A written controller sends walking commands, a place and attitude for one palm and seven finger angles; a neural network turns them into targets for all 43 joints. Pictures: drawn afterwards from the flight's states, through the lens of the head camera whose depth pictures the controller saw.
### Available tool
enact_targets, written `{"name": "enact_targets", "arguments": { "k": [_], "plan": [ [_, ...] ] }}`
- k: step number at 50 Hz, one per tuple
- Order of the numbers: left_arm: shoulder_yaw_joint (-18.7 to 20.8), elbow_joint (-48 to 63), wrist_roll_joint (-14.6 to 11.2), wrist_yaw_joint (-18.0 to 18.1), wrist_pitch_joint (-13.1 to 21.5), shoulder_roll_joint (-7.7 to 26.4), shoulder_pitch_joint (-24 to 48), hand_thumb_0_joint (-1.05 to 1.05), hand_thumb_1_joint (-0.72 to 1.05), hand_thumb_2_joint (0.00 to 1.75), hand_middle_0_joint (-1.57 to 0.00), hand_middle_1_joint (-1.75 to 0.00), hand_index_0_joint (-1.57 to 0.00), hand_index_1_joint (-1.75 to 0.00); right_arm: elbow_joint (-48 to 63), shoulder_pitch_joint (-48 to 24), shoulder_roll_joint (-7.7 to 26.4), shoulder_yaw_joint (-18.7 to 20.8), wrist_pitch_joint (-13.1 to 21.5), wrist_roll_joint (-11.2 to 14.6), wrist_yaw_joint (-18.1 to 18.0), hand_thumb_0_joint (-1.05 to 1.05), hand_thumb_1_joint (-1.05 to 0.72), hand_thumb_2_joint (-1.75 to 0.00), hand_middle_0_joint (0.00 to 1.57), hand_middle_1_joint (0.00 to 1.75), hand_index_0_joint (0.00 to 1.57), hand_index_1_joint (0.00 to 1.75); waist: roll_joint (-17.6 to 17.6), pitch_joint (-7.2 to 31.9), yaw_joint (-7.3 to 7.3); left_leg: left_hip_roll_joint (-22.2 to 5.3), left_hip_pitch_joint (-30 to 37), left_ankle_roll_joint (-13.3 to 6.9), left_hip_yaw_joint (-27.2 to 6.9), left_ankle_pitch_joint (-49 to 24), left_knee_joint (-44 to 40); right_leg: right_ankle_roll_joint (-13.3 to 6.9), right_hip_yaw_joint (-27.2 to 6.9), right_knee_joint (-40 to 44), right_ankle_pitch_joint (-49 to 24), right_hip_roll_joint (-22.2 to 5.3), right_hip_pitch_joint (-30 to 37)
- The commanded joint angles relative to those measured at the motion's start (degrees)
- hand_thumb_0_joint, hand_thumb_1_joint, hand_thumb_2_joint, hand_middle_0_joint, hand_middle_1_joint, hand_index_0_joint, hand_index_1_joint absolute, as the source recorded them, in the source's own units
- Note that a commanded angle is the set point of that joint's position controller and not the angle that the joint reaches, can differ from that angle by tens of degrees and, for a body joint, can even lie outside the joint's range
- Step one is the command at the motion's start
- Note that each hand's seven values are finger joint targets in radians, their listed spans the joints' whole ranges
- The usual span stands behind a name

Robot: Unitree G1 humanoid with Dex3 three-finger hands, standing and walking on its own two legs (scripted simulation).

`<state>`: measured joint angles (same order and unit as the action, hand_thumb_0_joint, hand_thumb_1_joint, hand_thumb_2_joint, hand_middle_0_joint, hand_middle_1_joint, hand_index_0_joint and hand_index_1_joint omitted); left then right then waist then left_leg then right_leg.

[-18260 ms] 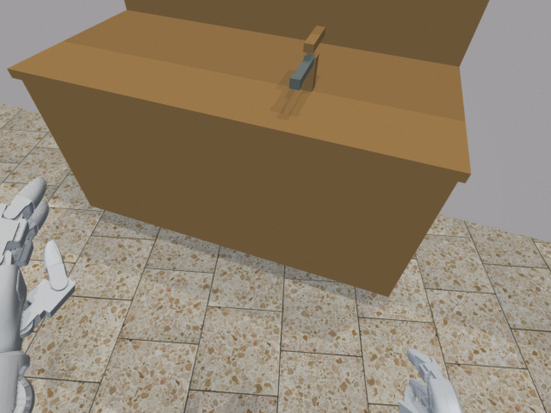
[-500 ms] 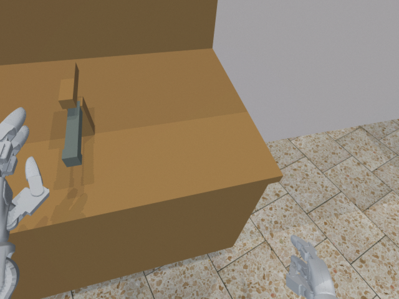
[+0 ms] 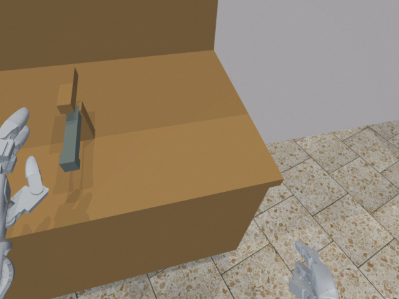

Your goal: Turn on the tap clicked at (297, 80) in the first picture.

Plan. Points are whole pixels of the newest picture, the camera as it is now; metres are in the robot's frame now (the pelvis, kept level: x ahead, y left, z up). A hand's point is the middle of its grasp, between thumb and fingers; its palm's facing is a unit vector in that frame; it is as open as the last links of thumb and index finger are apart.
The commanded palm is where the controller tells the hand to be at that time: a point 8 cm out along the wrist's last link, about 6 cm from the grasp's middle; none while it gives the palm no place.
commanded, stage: come to a stop and stand still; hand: left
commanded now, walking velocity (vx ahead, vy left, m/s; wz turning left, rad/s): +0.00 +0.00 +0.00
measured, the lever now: (70, 162) +0.33 +0.30 +0.07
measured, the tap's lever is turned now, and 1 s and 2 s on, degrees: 0 0 0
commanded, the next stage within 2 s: look again from close up in 0.54 s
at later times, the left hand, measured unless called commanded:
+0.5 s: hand (20, 206) +0.19 +0.27 +0.16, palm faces +0.44 -0.84 -0.32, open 7.5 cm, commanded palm +0.14 +0.30 +0.18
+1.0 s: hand (39, 197) +0.22 +0.27 +0.15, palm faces +0.38 -0.85 -0.38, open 7.5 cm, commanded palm +0.15 +0.29 +0.18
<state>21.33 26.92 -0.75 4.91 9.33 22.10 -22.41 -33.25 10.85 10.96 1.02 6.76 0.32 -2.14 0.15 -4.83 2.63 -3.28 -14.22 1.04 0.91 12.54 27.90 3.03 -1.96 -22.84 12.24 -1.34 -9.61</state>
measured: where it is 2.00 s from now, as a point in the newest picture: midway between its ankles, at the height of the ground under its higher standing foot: outside the picture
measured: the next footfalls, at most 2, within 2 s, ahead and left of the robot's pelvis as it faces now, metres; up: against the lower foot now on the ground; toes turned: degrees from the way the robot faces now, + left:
none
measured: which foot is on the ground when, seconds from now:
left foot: down 0.00-1.00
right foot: down 0.00-1.00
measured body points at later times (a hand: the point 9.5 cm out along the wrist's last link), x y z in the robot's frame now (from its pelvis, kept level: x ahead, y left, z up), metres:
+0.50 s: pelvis -0.03 +0.02 +0.00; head -0.01 +0.04 +0.45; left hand +0.17 +0.32 +0.18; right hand +0.15 -0.21 -0.07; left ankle +0.03 +0.13 -0.74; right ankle +0.00 -0.16 -0.74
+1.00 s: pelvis -0.01 +0.02 +0.00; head +0.03 +0.04 +0.45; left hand +0.19 +0.31 +0.17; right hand +0.18 -0.21 -0.07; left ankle +0.03 +0.13 -0.74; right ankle +0.00 -0.16 -0.74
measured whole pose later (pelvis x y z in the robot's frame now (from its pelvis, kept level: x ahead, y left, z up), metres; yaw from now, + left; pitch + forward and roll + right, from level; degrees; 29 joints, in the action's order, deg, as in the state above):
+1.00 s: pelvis -0.01 +0.02 +0.00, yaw -1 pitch -1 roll -2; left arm 20.9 26.8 -1.9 5.8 11.2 20.0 -23.5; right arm -33.8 9.5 10.6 0.4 8.1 1.0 -1.1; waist -1.2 -6.7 2.2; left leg -2.5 -14.7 -0.2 2.0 12.3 28.3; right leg 4.2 -3.0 -22.0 10.9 -2.2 -9.8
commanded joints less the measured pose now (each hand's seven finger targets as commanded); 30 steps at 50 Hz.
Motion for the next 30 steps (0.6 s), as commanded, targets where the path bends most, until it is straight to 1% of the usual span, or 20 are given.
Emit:
{"name": "enact_targets", "arguments": {
  "k": [1,2,3,4,6,7,8,10,11,12,15,17,18,21,22,23,26,27,28,30],
  "plan": [
    [8.6,-6.5,-0.2,-0.6,7.3,9.6,9.5,0.00,0.90,0.90,-0.20,-0.30,-0.20,-0.30,7.8,-0.8,7.8,3.6,5.9,0.0,0.2,0.00,-0.90,-0.90,0.20,0.30,0.20,0.30,0.2,13.3,0.73,1.9,9.5,-0.9,3.0,-14.9,-1.4,-6.2,-8.2,1.5,-26.6,-3.1,0.2],
    [0.9,-1.3,-2.0,-0.6,7.3,1.5,4.6,0.00,0.90,0.90,-0.20,-0.30,-0.20,-0.30,8.2,-2.8,7.0,3.3,6.1,1.3,1.5,0.00,-0.90,-0.90,0.20,0.30,0.20,0.30,9.7,16.1,-0.13,0.3,12.6,-1.9,3.1,-19.7,-2.2,-5.3,-3.7,-2.1,-23.2,-2.8,1.7],
    [1.6,6.1,-1.6,0.0,7.6,4.7,5.8,0.00,0.90,0.90,-0.20,-0.30,-0.20,-0.30,8.8,-2.3,8.3,3.6,5.9,1.0,2.2,0.00,-0.90,-0.90,0.20,0.30,0.20,0.30,11.0,17.0,-0.54,-0.8,11.4,-2.2,1.6,-23.0,-2.7,-4.6,-1.6,-3.1,-18.4,-1.9,2.9],
    [1.3,8.9,-1.7,0.3,7.5,5.5,3.9,0.00,0.90,0.90,-0.20,-0.30,-0.20,-0.30,9.3,-3.5,7.9,3.2,6.0,1.1,2.7,0.00,-0.90,-0.90,0.20,0.30,0.20,0.30,8.7,16.5,0.04,-1.4,10.0,-2.2,1.1,-22.6,-2.6,-4.0,-0.6,-3.1,-15.6,-1.3,2.9],
    [2.6,10.4,-1.9,0.9,6.9,7.2,0.2,0.00,0.90,0.90,-0.20,-0.30,-0.20,-0.30,9.8,-4.0,7.7,2.9,5.8,1.1,2.8,0.00,-0.90,-0.90,0.20,0.30,0.20,0.30,1.9,14.5,0.14,-1.1,5.9,-1.9,0.7,-15.8,-3.5,-3.3,-0.2,-1.9,-11.6,-0.6,2.8],
    [4.8,10.2,-2.2,1.6,6.7,8.8,-2.0,0.00,0.90,0.90,-0.20,-0.30,-0.20,-0.30,9.5,-4.8,7.5,2.3,5.6,1.5,2.7,0.00,-0.90,-0.90,0.20,0.30,0.20,0.30,1.3,13.6,0.09,-1.1,5.1,-1.8,0.7,-13.0,-4.5,-3.0,1.2,-2.0,-9.8,-0.2,2.3],
    [5.8,10.3,-2.2,1.7,6.8,9.2,-1.5,0.00,0.90,0.90,-0.20,-0.30,-0.20,-0.30,9.8,-4.6,7.7,2.3,5.4,1.2,2.2,0.00,-0.90,-0.90,0.20,0.30,0.20,0.30,-0.4,12.7,-0.19,-1.0,2.7,-2.0,0.2,-9.2,-5.1,-2.8,1.7,-1.7,-7.8,-0.2,2.4],
    [8.8,10.2,-2.5,2.0,7.3,11.3,0.3,0.00,0.90,0.90,-0.20,-0.30,-0.20,-0.30,9.9,-5.0,7.3,2.0,5.1,1.1,1.1,0.00,-0.90,-0.90,0.20,0.30,0.20,0.30,-1.4,10.0,-0.44,-0.3,0.7,-1.9,0.3,-1.0,-6.3,-2.8,0.5,0.1,-4.0,-0.2,0.5],
    [9.2,10.3,-2.5,1.9,7.6,11.4,1.7,0.00,0.90,0.90,-0.20,-0.30,-0.20,-0.30,9.9,-4.9,7.3,2.0,5.1,1.0,0.7,0.00,-0.90,-0.90,0.20,0.30,0.20,0.30,-1.2,9.1,-0.67,0.2,0.4,-1.9,0.1,2.0,-6.7,-3.0,-0.2,0.9,-2.4,-0.1,-0.4],
    [10.9,11.9,-2.5,2.2,7.9,13.4,3.8,0.00,0.90,0.90,-0.20,-0.30,-0.20,-0.30,9.7,-5.7,7.4,1.7,5.0,1.2,0.2,0.00,-0.90,-0.90,0.20,0.30,0.20,0.30,1.8,7.9,-0.87,0.1,0.7,-2.0,0.2,3.9,-7.5,-3.0,-0.1,1.1,-1.1,0.1,-1.5],
    [7.7,9.9,-2.0,1.9,8.5,9.8,6.7,0.00,0.90,0.90,-0.20,-0.30,-0.20,-0.30,9.2,-4.8,7.1,1.7,5.5,0.9,-0.2,0.00,-0.90,-0.90,0.20,0.30,0.20,0.30,4.0,7.3,-0.95,0.2,-0.4,-2.3,0.2,9.6,-8.2,-3.2,-0.7,2.0,1.4,0.5,-1.2],
    [6.4,9.9,-1.7,1.7,8.5,9.0,7.8,0.00,0.90,0.90,-0.20,-0.30,-0.20,-0.30,8.7,-5.1,7.0,1.4,6.1,0.9,-0.2,0.00,-0.90,-0.90,0.20,0.30,0.20,0.30,3.4,6.7,-1.03,0.3,0.6,-2.1,0.4,11.2,-8.4,-3.1,-0.8,3.6,3.1,0.5,-2.3],
    [4.6,9.3,-1.3,1.6,8.5,7.5,8.8,0.00,0.90,0.90,-0.20,-0.30,-0.20,-0.30,8.3,-4.5,7.4,1.5,6.4,0.6,-0.1,0.00,-0.90,-0.90,0.20,0.30,0.20,0.30,3.1,6.5,-1.24,0.4,0.1,-2.2,0.0,12.2,-8.7,-3.1,-0.6,4.0,4.4,0.6,-2.2],
    [2.3,8.6,-0.6,1.5,8.2,5.9,9.0,0.00,0.90,0.90,-0.20,-0.30,-0.20,-0.30,7.9,-4.0,7.6,1.7,6.8,0.5,0.3,0.00,-0.90,-0.90,0.20,0.30,0.20,0.30,3.4,6.3,-1.10,0.7,0.3,-2.0,-0.2,13.3,-9.2,-3.1,-0.9,5.0,6.2,1.1,-2.5],
    [2.6,8.8,-0.5,1.6,8.0,6.2,8.6,0.00,0.90,0.90,-0.20,-0.30,-0.20,-0.30,7.8,-5.0,7.4,1.5,7.0,0.8,0.3,0.00,-0.90,-0.90,0.20,0.30,0.20,0.30,4.5,6.2,-1.05,0.4,0.8,-1.9,-0.1,13.4,-9.9,-2.9,-0.3,4.9,5.7,1.3,-2.6],
    [2.0,7.9,-0.2,1.6,8.0,5.6,8.5,0.00,0.90,0.90,-0.20,-0.30,-0.20,-0.30,7.6,-4.5,7.5,1.5,6.9,0.6,0.4,0.00,-0.90,-0.90,0.20,0.30,0.20,0.30,4.0,6.1,-1.15,0.2,-0.4,-2.1,-0.9,14.3,-10.4,-2.8,0.3,4.4,5.5,1.4,-1.7],
    [3.4,8.9,0.0,1.8,8.0,6.5,7.6,0.00,0.90,0.90,-0.20,-0.30,-0.20,-0.30,7.9,-4.3,7.3,1.6,6.6,0.6,0.6,0.00,-0.90,-0.90,0.20,0.30,0.20,0.30,3.2,6.5,-0.91,0.4,-0.7,-2.0,-0.6,12.6,-9.7,-2.9,0.0,4.6,3.7,1.4,-0.7],
    [4.9,10.0,-0.1,1.9,7.9,8.2,7.2,0.00,0.90,0.90,-0.20,-0.30,-0.20,-0.30,7.8,-4.9,7.3,1.5,6.5,0.7,0.6,0.00,-0.90,-0.90,0.20,0.30,0.20,0.30,4.5,7.2,-0.92,0.4,0.3,-1.8,-0.6,11.5,-10.0,-2.8,0.5,4.4,2.7,1.6,-0.7],
    [4.3,9.7,-0.2,1.8,8.0,7.0,6.8,0.00,0.90,0.90,-0.20,-0.30,-0.20,-0.30,7.8,-4.5,7.2,1.4,6.3,0.5,0.6,0.00,-0.90,-0.90,0.20,0.30,0.20,0.30,3.9,7.3,-1.05,0.2,-0.3,-1.8,-1.1,11.1,-10.3,-2.7,1.1,3.9,2.0,1.7,0.1],
    [5.1,10.3,-0.4,1.8,7.9,7.5,6.1,0.00,0.90,0.90,-0.20,-0.30,-0.20,-0.30,8.0,-4.5,7.1,1.5,6.1,0.6,0.7,0.00,-0.90,-0.90,0.20,0.30,0.20,0.30,4.3,7.3,-0.88,0.2,-0.7,-1.8,-0.7,10.0,-9.8,-2.7,1.0,3.7,0.3,1.8,0.9]
  ]
}}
